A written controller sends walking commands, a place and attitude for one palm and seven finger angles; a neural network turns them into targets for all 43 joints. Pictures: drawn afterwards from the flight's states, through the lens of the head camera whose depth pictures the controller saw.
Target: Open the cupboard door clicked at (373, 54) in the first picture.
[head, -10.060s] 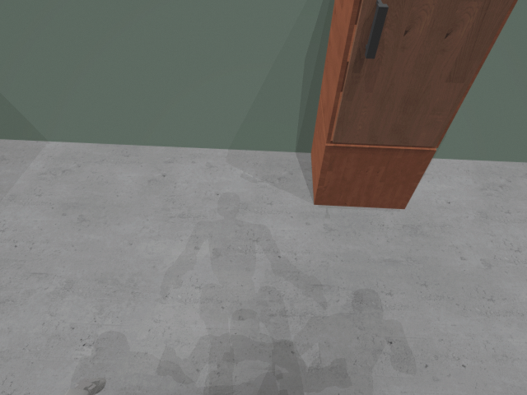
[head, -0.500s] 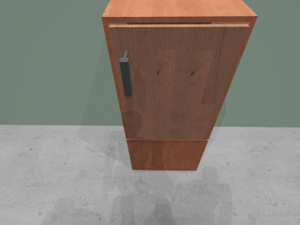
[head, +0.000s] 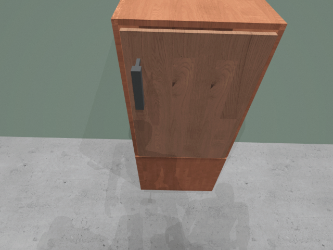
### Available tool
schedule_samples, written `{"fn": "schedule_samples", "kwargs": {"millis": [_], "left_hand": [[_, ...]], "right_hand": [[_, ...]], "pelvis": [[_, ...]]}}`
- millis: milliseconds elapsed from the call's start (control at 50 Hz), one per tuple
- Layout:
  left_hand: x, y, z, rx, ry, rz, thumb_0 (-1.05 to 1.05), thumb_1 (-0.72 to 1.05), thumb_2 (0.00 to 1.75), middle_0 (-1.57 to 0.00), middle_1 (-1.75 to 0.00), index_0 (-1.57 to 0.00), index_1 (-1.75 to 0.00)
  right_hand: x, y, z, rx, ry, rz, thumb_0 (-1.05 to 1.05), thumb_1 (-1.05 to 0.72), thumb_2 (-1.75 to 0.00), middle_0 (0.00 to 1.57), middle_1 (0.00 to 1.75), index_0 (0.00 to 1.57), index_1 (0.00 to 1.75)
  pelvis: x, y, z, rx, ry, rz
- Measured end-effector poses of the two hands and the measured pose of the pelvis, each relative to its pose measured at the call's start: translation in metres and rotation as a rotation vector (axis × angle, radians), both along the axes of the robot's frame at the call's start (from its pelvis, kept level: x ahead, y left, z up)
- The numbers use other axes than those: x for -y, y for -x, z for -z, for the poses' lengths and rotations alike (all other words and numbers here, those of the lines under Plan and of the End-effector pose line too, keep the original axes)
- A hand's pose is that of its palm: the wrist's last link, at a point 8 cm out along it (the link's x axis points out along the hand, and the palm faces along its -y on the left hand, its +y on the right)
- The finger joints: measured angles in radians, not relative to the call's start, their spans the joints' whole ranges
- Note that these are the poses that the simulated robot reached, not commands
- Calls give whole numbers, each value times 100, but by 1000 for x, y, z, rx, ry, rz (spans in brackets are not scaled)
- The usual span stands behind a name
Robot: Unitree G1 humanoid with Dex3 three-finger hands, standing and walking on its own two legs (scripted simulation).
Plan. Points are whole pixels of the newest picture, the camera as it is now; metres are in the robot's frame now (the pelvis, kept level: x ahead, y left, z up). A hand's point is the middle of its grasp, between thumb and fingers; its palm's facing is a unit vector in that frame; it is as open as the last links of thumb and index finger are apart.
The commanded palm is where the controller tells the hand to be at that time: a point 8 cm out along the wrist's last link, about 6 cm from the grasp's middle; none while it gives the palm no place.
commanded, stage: shuffle to correct the standing spot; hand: left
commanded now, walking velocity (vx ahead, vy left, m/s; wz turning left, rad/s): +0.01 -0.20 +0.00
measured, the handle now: (139, 84) +0.54 +0.12 +0.10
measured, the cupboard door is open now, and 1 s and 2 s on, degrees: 0 0 0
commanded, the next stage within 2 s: come to a stop and stand still in 0.32 s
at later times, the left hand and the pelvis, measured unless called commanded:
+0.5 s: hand out of the picture -0.03 +0.08 -0.19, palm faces +0.07 -0.99 -0.14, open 7.3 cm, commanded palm none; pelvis +0.00 -0.08 -0.01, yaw +1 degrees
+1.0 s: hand out of the picture -0.02 +0.07 -0.17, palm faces +0.10 -0.97 -0.22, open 7.3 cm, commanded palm none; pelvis +0.00 -0.11 +0.00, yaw +2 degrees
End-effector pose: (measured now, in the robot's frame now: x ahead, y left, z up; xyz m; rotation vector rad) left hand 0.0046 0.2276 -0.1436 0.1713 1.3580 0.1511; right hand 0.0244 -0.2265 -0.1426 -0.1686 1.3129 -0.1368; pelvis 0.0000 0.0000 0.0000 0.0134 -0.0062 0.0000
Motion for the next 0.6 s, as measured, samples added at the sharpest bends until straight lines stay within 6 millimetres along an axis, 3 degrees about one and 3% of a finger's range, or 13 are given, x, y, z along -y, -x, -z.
{"fn": "schedule_samples", "kwargs": {"millis": [120, 300, 500, 600], "left_hand": [[12, 9, 4, -54, 8, 11, 0, 91, 90, -20, -29, -20, -29], [51, 18, -1, -40, -9, -29, 0, 91, 90, -20, -29, -20, -29], [98, 40, 14, -100, 74, -76, 0, 91, 90, -20, -29, -20, -29], [111, 39, 20, -106, 90, -77, 0, 91, 90, -20, -29, -20, -29]], "right_hand": [[11, 10, 4, -20, 4, 37, 1, -91, -89, 21, 30, 20, 30], [54, 29, 12, -106, 4, 42, 1, -91, -89, 20, 30, 20, 30], [73, -21, 1, 0, 40, 1, 1, -92, -89, 20, 30, 20, 30], [77, -33, -2, 59, 41, -6, 1, -93, -89, 20, 30, 20, 30]], "pelvis": [[13, 4, 4, -21, -15, 22], [52, 4, 6, -32, -2, -8], [75, -2, 8, -29, 25, -13], [84, -3, 9, -10, 1, 3]]}}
